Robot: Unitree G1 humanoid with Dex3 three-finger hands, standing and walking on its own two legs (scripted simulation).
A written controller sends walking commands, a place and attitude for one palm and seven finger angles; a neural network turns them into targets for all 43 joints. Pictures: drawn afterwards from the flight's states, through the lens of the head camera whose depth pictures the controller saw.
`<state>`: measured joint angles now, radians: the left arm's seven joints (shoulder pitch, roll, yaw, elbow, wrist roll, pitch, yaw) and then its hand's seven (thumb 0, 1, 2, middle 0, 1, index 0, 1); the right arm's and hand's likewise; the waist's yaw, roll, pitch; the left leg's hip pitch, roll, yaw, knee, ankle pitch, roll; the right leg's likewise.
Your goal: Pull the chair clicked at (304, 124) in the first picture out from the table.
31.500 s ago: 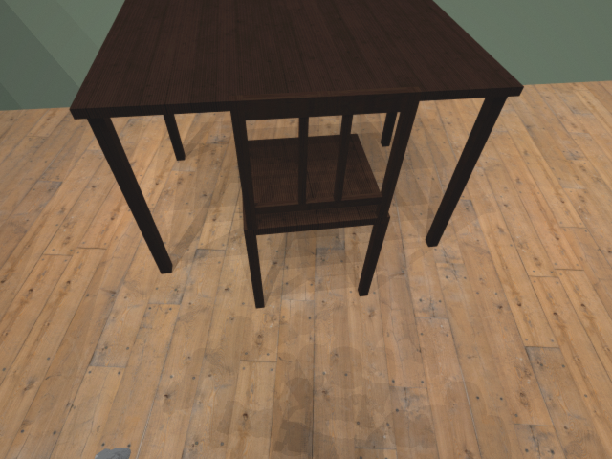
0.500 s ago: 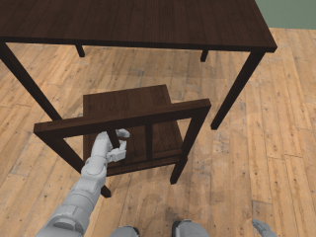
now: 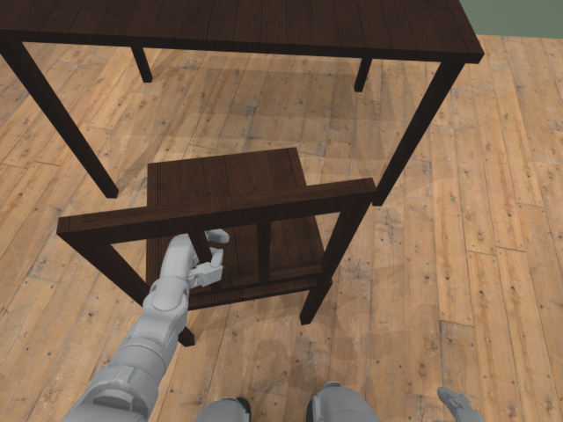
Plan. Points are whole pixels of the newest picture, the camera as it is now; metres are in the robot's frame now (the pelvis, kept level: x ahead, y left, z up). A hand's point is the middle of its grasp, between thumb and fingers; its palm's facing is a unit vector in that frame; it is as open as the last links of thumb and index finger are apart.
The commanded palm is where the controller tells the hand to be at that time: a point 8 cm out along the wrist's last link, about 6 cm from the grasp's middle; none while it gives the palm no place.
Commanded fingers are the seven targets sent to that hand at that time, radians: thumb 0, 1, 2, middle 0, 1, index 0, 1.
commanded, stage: step backward, pulling the chair out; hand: left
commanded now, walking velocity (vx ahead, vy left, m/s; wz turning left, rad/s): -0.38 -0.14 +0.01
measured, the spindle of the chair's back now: (207, 261) +0.36 +0.13 -0.10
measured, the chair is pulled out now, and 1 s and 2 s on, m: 0.34 0.63 0.69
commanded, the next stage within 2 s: stop walking, hand still on the chair in 0.64 s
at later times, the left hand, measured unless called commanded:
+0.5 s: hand (211, 359) +0.20 +0.10 -0.07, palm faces +0.04 -0.98 -0.18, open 5.2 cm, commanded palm +0.18 +0.17 -0.08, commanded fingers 0.00 0.90 0.90 -0.50 -1.45 -0.50 -1.45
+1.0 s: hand out of the picture +0.05 +0.12 -0.07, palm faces +0.02 -0.99 -0.16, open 5.2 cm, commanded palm +0.04 +0.18 -0.06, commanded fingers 0.00 0.90 0.90 -0.50 -1.45 -0.50 -1.45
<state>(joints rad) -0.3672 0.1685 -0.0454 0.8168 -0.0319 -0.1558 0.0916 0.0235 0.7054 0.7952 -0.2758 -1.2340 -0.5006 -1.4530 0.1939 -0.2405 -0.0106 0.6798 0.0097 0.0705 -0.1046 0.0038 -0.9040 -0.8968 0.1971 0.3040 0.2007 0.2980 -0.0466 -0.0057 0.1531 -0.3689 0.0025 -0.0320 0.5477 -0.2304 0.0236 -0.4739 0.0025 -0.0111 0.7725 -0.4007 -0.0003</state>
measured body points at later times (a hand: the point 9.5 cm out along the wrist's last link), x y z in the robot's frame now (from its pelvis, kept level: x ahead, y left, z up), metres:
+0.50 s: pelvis -0.14 -0.03 +0.00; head -0.05 -0.04 +0.44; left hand +0.20 +0.16 -0.06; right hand -0.03 -0.32 -0.12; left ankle -0.20 +0.12 -0.72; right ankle -0.07 -0.18 -0.74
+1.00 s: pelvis -0.26 -0.01 -0.01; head -0.22 -0.01 +0.44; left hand +0.05 +0.18 -0.05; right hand -0.14 -0.24 -0.13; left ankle -0.20 +0.13 -0.74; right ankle -0.19 -0.14 -0.73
